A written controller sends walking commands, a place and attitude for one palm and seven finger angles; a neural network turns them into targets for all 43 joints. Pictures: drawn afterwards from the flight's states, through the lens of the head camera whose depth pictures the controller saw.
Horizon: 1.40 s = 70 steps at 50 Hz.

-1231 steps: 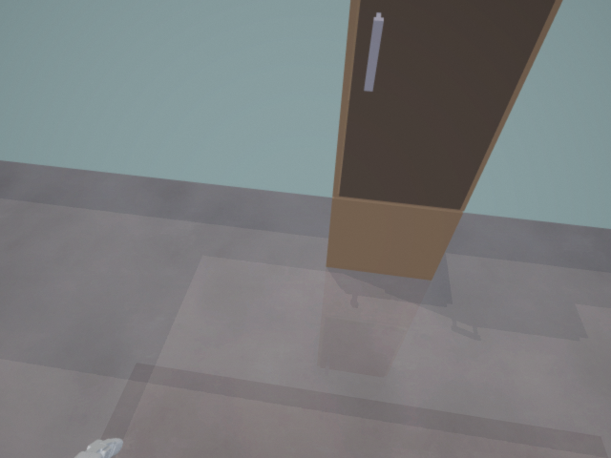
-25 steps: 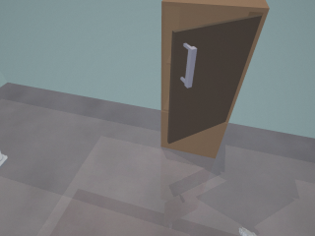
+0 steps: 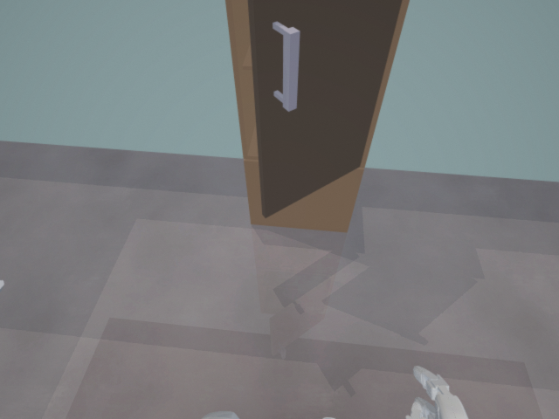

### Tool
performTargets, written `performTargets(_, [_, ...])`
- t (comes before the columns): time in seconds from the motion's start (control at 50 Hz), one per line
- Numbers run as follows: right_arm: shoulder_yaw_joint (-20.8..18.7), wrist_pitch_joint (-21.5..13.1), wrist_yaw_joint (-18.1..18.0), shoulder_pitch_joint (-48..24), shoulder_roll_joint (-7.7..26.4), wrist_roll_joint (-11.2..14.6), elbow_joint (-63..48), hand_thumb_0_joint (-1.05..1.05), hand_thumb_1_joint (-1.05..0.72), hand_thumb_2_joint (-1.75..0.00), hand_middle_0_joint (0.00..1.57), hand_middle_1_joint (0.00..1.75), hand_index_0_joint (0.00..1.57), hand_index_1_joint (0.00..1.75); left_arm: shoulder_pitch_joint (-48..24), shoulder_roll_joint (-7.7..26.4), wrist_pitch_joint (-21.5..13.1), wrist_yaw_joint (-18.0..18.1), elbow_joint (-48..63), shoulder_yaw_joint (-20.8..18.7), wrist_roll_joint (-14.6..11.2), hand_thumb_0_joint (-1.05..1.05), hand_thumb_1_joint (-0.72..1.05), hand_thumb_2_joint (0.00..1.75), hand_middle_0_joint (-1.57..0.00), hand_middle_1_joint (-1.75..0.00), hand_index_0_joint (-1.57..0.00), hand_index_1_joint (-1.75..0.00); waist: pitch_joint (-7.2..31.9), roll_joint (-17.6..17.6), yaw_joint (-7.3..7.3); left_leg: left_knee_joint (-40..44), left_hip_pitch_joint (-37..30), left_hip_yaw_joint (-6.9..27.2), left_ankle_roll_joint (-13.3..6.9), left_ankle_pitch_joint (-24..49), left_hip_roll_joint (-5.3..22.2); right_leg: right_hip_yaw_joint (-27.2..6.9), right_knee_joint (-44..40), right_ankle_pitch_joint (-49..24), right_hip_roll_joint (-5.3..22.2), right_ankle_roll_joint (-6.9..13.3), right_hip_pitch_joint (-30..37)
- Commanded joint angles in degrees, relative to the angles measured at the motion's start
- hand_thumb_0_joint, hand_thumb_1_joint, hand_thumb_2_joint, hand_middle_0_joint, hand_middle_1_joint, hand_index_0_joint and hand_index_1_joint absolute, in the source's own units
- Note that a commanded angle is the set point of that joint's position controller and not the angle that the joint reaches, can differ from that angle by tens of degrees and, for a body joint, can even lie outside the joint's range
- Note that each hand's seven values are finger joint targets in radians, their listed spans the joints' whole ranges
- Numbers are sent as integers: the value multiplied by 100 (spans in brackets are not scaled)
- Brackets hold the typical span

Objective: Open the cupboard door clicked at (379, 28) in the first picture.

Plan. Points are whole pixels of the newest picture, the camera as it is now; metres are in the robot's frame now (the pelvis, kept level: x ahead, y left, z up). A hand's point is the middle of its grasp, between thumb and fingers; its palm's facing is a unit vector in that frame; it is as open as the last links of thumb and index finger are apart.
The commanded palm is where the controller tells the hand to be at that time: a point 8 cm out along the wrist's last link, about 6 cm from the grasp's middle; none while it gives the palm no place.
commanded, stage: stop stepping back and stand still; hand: left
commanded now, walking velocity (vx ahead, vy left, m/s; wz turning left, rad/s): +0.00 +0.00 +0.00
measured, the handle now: (284, 68) +0.70 +0.03 +0.14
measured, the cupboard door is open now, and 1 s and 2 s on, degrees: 41 41 41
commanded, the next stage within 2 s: let the arm hang, fingers relaxed in 0.48 s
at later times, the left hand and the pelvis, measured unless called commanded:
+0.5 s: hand (64, 263) +0.25 +0.24 +0.16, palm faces +0.31 -0.80 -0.52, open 7.4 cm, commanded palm +0.18 +0.30 +0.19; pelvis +0.03 +0.00 +0.01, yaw -1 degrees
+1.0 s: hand out of the picture +0.03 +0.19 -0.16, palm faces +0.01 -0.98 -0.21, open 7.1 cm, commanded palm none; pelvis +0.01 +0.01 +0.01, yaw +2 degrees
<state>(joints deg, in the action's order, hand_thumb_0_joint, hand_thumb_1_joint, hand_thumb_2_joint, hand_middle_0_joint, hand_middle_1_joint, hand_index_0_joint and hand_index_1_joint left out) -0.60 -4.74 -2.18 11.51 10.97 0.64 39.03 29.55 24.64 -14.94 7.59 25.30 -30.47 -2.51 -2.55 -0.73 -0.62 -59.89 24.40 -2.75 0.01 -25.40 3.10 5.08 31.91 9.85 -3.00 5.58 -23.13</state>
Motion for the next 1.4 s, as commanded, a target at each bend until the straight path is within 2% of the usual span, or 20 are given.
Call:
performTargets(0.0, [-147,-443,-175,-319,637,-163,-1005,0,-90,-90,20,30,20,30,68,840,-290,126,1594,-67,46,0,90,90,-20,-30,-20,-30,1081,727,20,2125,-1333,-273,-136,342,-157,-1451,-1896,1678,1453,101,116])
performTargets(0.04, [-133,-549,-240,-116,690,-270,-1003,0,-90,-90,20,30,20,30,11,999,-304,215,2088,-99,141,0,90,90,-20,-30,-20,-30,1035,-240,-31,3522,-1766,-125,-214,555,-175,-1413,-1414,1889,1266,-115,309])
performTargets(0.08, [-181,-616,-262,-250,836,-321,-1222,0,-90,-90,20,30,20,30,-24,1101,-364,278,2482,-249,180,0,90,90,-20,-30,-20,-30,616,-1389,133,4602,-1387,1519,-563,-360,947,-973,-27,1549,573,-402,2])
performTargets(0.1, [-159,-632,-238,-329,819,-245,-1282,0,-90,-90,20,30,20,30,-169,1167,-377,336,2555,-298,241,0,90,90,-20,-30,-20,-30,476,-1578,168,5014,-932,1963,-752,-429,1515,-518,671,1239,380,-553,207])
performTargets(0.16, [-170,-631,-278,-314,703,-160,-1159,0,-90,-90,20,30,20,30,-45,1336,-202,346,1893,-582,244,0,90,90,-20,-30,-20,-30,302,-1255,167,4783,-357,983,-551,451,1220,-445,903,1001,475,-601,783])
performTargets(0.2, [-163,-575,-251,-210,727,-60,-1108,0,-90,-90,20,30,20,30,90,967,-124,329,1176,-331,240,0,90,90,-20,-30,-20,-30,164,-818,92,4083,-445,587,-437,1864,955,-410,-8,314,488,-603,1065])
performTargets(0.26, [-240,-536,-206,-238,765,-9,-1124,0,-90,-90,20,30,20,30,-84,686,-121,208,558,-25,177,0,90,90,-20,-30,-20,-30,297,36,-100,3317,-708,108,-71,2114,290,-1140,-590,-1816,997,-366,1131])
performTargets(0.34, [-255,-430,-143,-241,700,48,-1132,0,-90,-90,20,30,20,30,114,840,-85,198,833,-48,101,0,90,90,-20,-30,-20,-30,1336,787,-77,2772,-1065,-78,-34,1886,26,-1536,-735,-3168,1435,-247,1852])
performTargets(0.46, [-198,-294,-182,-547,678,-20,-1379,0,-90,-90,20,30,20,30,609,1235,-80,242,1837,-481,31,0,90,90,-20,-30,-20,-30,1048,-47,19,3499,-1357,93,-99,2107,141,-1172,-886,-1364,1086,-368,1370])
performTargets(0.54, [-182,-279,-260,-497,709,-26,-1411,0,-90,-90,20,30,20,30,501,1010,-116,284,1683,-342,10,0,90,90,-20,-30,-20,-30,829,-450,48,3788,-1278,317,-168,2248,405,-971,-749,-861,727,-485,1234])
performTargets(0.56, [-431,-809,235,-661,1453,32,28,0,-90,-90,20,30,20,30,-270,-255,570,-534,-3067,2636,399,0,90,90,-20,-30,-20,-30,393,-601,-465,3010,-1197,607,-297,3020,645,-470,154,-928,812,-475,155])
performTargets(0.6, [-488,-138,274,-195,1593,-44,-43,0,-90,-90,20,30,20,30,-363,-315,1415,-725,-3137,2309,451,0,90,90,-20,-30,-20,-30,594,-898,-235,3536,-613,866,-487,3210,970,-551,663,410,611,-455,361])
performTargets(0.62, [-432,-51,261,-250,1522,-95,-19,0,-90,-90,20,30,20,30,-582,-386,1449,-709,-3315,2352,438,0,90,90,-20,-30,-20,-30,719,-742,-179,3633,-429,1138,-656,2933,1101,-597,983,1261,526,-459,300])
performTargets(0.66, [-291,90,249,-299,1439,-171,-58,0,-90,-90,20,30,20,30,-830,-190,1423,-712,-3892,2382,436,0,90,90,-20,-30,-20,-30,874,125,-47,3578,-516,1256,-737,2887,1035,-750,781,1252,477,-416,524])
performTargets(0.7, [-271,138,214,-378,1410,-170,58,0,-90,-90,20,30,20,30,-920,65,1352,-702,-4641,2399,500,0,90,90,-20,-30,-20,-30,1104,1230,108,2892,-621,710,-384,2671,363,-1148,-238,-844,837,-261,1163])
performTargets(0.74, [-266,316,223,-240,1298,-129,297,0,-90,-90,20,30,20,30,-1452,311,1379,-711,-5324,2480,464,0,90,90,-20,-30,-20,-30,694,1694,-90,2625,-866,341,-147,966,-199,-1794,-1017,-642,1490,41,617])
performTargets(0.82, [-169,483,232,-168,1107,-189,819,0,-90,-90,20,30,20,30,-1858,165,1394,-659,-6408,2705,376,0,90,90,-20,-30,-20,-30,403,230,-149,3024,-1392,334,-109,1506,-95,-1630,-1117,-262,1196,24,438])
performTargets(0.94, [-97,505,155,-99,920,-184,1432,0,-90,-90,20,30,20,30,-1553,-250,1411,-627,-7679,2793,322,0,90,90,-20,-30,-20,-30,316,-713,23,3806,-1204,579,-138,1194,223,-1266,-1289,416,826,-187,1021])
performTargets(1.08, [-174,525,115,254,1023,-178,1931,0,-90,-90,20,30,20,30,-1680,-215,1409,-633,-8376,2789,327,0,90,90,-20,-30,-20,-30,52,-89,-29,4092,-1233,614,-175,732,285,-1164,-1641,1066,805,-182,903])
performTargets(1.38, [-236,401,123,-2,1273,-169,2235,0,-90,-90,20,30,20,30,-2003,37,1354,-630,-8713,2738,345,0,90,90,-20,-30,-20,-30,12,132,42,4457,-1323,774,-236,1220,408,-1024,-1394,249,853,-247,1164])
